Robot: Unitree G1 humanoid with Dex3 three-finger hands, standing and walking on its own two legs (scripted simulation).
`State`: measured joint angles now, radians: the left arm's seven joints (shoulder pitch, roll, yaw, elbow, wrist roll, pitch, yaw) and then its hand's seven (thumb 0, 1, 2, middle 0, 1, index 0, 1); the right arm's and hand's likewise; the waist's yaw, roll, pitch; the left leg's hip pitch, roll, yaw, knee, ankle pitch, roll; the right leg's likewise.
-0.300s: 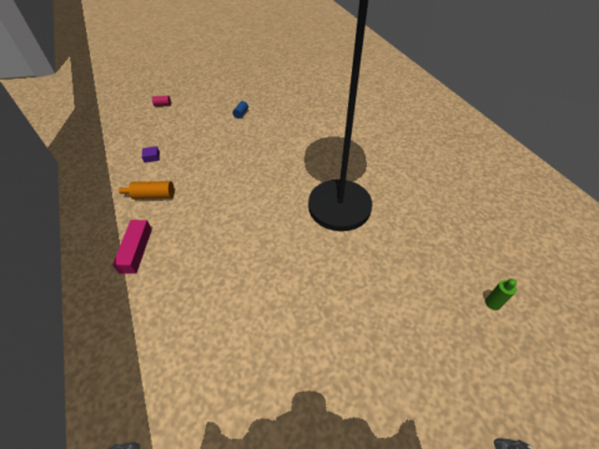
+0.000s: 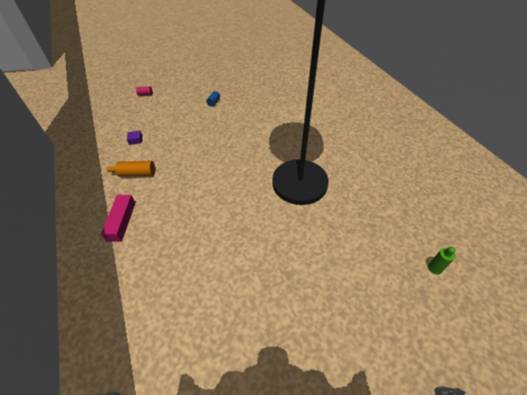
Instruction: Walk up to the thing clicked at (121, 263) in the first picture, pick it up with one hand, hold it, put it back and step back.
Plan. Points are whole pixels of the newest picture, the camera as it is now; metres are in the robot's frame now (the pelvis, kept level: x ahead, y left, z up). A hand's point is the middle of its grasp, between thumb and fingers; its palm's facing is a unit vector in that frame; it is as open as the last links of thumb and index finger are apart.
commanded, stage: stand
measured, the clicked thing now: (119, 217) +0.94 +0.72 -0.75
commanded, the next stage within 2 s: walk up in 0.82 s
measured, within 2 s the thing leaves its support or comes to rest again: neither
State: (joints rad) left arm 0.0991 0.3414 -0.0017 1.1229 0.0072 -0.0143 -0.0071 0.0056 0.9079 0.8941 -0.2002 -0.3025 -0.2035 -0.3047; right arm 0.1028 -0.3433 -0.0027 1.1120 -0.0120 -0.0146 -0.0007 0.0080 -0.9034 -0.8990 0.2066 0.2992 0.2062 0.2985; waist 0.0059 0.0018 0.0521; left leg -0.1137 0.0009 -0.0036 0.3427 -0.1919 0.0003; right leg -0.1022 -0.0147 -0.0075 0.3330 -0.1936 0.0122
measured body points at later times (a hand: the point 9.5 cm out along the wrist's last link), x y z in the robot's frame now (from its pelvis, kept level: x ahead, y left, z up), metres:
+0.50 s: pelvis +0.00 +0.00 +0.00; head +0.01 +0.00 +0.45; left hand +0.07 +0.30 -0.14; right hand +0.08 -0.30 -0.13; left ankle +0.00 +0.12 -0.75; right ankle -0.01 -0.13 -0.75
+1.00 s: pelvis -0.02 +0.03 -0.01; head +0.04 +0.01 +0.43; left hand +0.09 +0.33 -0.14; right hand +0.08 -0.31 -0.12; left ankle -0.01 +0.15 -0.73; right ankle -0.01 -0.13 -0.75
